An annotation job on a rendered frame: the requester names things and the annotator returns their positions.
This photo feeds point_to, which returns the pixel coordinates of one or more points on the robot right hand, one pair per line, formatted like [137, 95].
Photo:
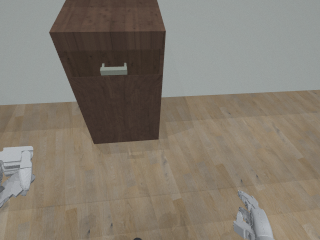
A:
[257, 223]

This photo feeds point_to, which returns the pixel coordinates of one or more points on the drawer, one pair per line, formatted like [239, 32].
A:
[87, 63]

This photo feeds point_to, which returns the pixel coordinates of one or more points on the cabinet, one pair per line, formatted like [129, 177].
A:
[118, 108]

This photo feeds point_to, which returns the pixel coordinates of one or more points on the robot left hand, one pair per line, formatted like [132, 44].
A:
[15, 163]

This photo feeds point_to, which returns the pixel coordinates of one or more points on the handle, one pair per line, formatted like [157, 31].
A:
[118, 70]

